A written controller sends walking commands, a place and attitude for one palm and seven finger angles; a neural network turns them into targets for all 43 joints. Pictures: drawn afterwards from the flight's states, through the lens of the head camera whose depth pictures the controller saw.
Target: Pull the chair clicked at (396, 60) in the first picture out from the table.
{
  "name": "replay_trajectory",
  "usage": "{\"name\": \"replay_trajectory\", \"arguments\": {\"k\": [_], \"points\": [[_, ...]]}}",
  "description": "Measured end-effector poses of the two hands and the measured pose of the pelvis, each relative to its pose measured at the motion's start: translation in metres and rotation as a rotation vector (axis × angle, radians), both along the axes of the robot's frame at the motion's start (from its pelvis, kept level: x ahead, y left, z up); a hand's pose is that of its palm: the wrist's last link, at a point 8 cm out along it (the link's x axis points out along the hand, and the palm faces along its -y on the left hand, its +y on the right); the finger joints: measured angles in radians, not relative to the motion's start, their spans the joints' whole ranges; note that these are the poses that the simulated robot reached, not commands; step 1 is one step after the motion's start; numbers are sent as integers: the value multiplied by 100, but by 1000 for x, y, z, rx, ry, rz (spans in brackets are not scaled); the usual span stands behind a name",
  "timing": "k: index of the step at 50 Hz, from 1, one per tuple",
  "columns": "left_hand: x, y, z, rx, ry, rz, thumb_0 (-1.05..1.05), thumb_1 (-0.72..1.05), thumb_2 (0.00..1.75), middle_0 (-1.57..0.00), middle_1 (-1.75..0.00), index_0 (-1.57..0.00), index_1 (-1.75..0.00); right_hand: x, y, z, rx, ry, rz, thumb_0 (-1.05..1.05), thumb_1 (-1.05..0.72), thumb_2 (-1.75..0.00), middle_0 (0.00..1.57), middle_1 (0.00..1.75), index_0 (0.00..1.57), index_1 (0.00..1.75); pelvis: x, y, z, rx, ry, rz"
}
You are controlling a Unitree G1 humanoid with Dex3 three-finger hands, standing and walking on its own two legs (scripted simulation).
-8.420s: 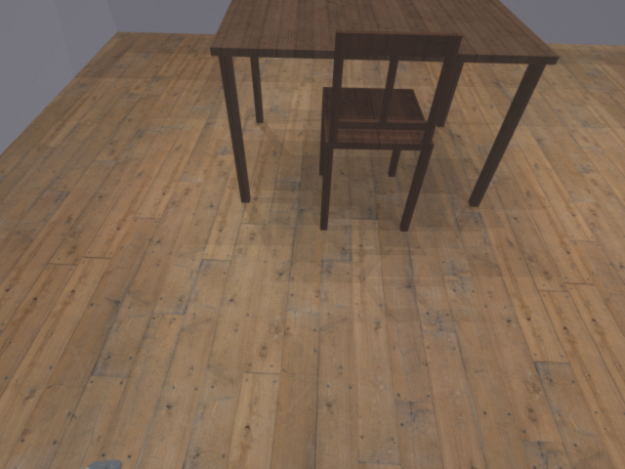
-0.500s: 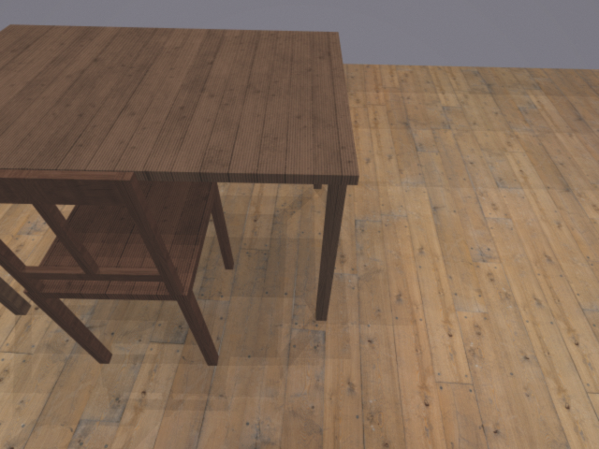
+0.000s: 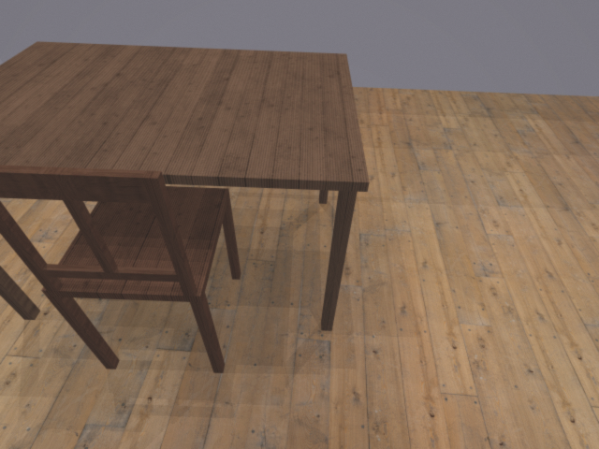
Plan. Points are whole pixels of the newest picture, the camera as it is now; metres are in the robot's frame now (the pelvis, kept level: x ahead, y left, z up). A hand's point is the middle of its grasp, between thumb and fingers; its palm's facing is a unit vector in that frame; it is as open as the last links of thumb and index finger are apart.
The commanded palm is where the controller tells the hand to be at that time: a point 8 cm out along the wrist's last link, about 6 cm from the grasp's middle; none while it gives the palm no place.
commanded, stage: look again from close up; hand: left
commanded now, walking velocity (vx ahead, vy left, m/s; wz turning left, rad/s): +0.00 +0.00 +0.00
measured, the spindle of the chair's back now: (93, 236) +0.53 +0.48 -0.10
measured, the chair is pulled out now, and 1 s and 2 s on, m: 0.00 0.00 0.00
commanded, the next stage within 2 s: none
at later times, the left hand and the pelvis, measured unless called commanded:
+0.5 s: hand out of the picture -0.06 +0.17 -0.18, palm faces +0.06 -0.99 -0.16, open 7.4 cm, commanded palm none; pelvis -0.02 +0.01 +0.00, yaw +0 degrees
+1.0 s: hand out of the picture -0.02 +0.16 -0.18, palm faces +0.06 -0.99 -0.14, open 7.4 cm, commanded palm none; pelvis +0.00 +0.01 +0.00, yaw +0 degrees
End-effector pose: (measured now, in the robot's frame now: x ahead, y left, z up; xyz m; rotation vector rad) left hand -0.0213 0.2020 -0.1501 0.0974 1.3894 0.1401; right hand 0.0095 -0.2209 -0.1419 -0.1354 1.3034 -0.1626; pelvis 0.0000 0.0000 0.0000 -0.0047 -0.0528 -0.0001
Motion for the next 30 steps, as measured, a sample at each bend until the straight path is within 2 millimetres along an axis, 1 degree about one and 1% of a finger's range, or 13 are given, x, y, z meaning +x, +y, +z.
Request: {"name": "replay_trajectory", "arguments": {"k": [8, 14, 18, 23, 26, 30], "points": [[-6, 24, 1, 19, -36, 2, 1, 91, 90, -20, -30, -19, -30, -22, 17, 2, 9, 10, 7, 1, -92, -90, 19, 29, 20, 30, -11, 12, 1, 3, 11, 4], [-18, 32, 4, 33, -19, 10, 0, 91, 90, -20, -30, -19, -30, -39, 28, 0, 33, 47, 2, 1, -91, -90, 20, 29, 20, 30, -16, 15, 1, 5, 16, 6], [-29, 31, 5, 32, 7, 17, 0, 91, 90, -20, -30, -19, -30, -46, 31, -2, 45, 73, -2, 0, -91, -90, 20, 29, 20, 30, -17, 16, 1, 5, 21, 6], [-39, 23, 4, 15, 44, 24, 1, 91, 90, -20, -30, -19, -30, -52, 32, -3, 49, 94, -12, 0, -91, -90, 20, 29, 20, 30, -17, 15, 1, 6, 27, 1], [-41, 16, 2, 0, 58, 24, 1, 91, 90, -20, -30, -19, -30, -53, 32, -3, 47, 100, -19, 0, -91, -90, 20, 29, 20, 30, -17, 14, 0, 5, 29, -2], [-38, 9, 1, -19, 56, 25, 1, 91, 90, -20, -30, -19, -30, -53, 32, -2, 45, 107, -23, 0, -91, -90, 19, 29, 20, 30, -15, 13, 1, 5, 30, -2]]}}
